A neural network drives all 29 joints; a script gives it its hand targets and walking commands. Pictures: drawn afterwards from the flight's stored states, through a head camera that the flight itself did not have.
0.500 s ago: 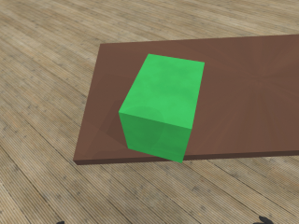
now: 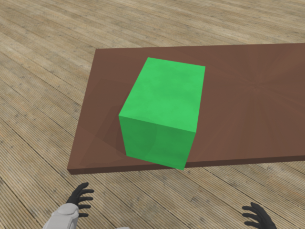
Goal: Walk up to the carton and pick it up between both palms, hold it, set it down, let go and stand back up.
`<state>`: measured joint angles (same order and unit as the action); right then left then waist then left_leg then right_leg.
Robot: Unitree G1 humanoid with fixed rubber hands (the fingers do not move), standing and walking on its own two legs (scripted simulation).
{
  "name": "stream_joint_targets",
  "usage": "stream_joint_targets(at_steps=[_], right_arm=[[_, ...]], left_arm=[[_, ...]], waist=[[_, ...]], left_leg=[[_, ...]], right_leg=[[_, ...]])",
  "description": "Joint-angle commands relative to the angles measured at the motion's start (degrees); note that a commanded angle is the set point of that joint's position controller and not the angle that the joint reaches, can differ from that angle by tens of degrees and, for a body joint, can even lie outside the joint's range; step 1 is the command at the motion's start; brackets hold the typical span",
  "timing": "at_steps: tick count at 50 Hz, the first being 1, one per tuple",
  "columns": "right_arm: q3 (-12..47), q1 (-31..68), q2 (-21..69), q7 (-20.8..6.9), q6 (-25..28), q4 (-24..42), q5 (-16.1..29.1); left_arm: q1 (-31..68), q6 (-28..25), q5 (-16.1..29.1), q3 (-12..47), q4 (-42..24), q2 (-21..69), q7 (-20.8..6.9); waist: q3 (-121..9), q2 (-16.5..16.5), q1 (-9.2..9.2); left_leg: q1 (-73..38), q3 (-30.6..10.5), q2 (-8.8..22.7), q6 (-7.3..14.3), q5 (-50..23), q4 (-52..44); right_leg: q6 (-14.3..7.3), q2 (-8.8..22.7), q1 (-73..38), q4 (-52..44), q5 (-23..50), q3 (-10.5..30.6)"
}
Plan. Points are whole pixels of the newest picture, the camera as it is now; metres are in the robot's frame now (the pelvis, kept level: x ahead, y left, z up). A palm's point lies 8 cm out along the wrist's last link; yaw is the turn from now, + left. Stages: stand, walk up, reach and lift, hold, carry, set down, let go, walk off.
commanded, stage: reach and lift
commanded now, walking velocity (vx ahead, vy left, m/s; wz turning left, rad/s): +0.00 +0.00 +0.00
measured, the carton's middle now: (165, 112) +0.45 -0.02 +0.02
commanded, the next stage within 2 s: none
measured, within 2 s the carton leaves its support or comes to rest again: neither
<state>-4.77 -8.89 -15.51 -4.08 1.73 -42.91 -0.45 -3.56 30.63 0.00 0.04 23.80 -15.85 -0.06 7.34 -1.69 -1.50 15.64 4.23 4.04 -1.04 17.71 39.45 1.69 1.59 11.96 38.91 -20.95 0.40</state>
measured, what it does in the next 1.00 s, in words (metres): stands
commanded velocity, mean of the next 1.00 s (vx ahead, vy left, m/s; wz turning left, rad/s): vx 0.00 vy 0.00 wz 0.00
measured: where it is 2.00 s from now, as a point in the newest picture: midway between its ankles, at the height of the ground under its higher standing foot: outside the picture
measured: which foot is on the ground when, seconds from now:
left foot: down 0.00-1.00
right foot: down 0.00-1.00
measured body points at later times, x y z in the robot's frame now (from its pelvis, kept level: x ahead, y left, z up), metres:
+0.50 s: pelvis -0.01 -0.01 +0.02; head +0.00 +0.00 +0.47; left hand +0.18 +0.23 -0.05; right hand +0.13 -0.24 -0.05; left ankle +0.04 +0.13 -0.72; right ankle +0.01 -0.14 -0.72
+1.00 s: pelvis +0.00 -0.01 +0.02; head +0.02 +0.02 +0.47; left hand +0.21 +0.23 -0.01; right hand +0.17 -0.21 +0.00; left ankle +0.04 +0.13 -0.72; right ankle +0.01 -0.14 -0.72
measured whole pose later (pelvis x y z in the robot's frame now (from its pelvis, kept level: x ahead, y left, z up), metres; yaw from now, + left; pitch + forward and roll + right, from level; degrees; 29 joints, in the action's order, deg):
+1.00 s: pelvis +0.00 -0.01 +0.02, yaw +0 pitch -5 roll +0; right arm -4.8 -21.3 0.3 7.4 8.6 -13.7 -0.5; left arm -12.0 1.2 1.9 0.1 14.3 -15.9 -1.2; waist 7.4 -3.0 1.2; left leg 9.1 4.2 3.3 -1.0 9.2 23.5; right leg 1.3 1.6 5.9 24.2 -13.1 -0.2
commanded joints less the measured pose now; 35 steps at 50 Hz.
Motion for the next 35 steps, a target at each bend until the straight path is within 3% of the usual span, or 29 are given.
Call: stream_joint_targets(at_steps=[1,6,14,27,35], right_arm=[[-5.1,2.2,-9.4,2.2,3.9,12.8,2.4],[-4.4,-2.3,-5.7,3.5,5.9,15.6,2.3],[-3.3,-5.9,-0.4,5.3,7.0,20.4,1.6],[-1.5,-8.5,6.8,8.4,7.1,32.8,-0.1],[0.2,-8.3,8.7,9.5,6.8,36.2,0.8]], left_arm=[[-0.8,-4.3,-5.1,-7.3,-12.0,-8.6,1.0],[-2.5,-8.8,-3.5,-7.1,-14.1,-7.1,0.8],[-4.5,-14.6,-1.2,-6.4,-13.9,-6.8,0.5],[-5.6,-22.0,3.5,-4.6,-15.6,-7.4,0.0],[-4.7,-25.6,6.5,-2.9,-19.1,-7.7,-0.3]], waist=[[-11.2,1.5,0.64],[-11.3,0.6,0.14],[-8.2,0.8,0.92],[-7.7,0.8,2.81],[-8.2,2.3,2.95]], left_leg=[[-14.6,0.3,-4.7,-0.8,-11.3,-10.3],[-17.9,1.3,-5.2,-0.3,-12.4,-12.5],[-19.7,2.2,-5.4,0.5,-8.6,-17.7],[-22.2,2.8,-5.3,1.4,-5.4,-19.6],[-21.6,2.1,-4.7,1.3,-3.8,-20.4]], right_leg=[[-0.9,-2.4,1.3,-11.5,23.7,-4.1],[-0.4,-2.4,1.2,-14.2,24.7,-3.1],[-0.4,-2.1,1.6,-19.5,16.9,-1.4],[-2.1,-0.3,6.0,-24.3,5.7,-0.1],[-3.1,0.4,6.3,-24.8,2.8,0.3]])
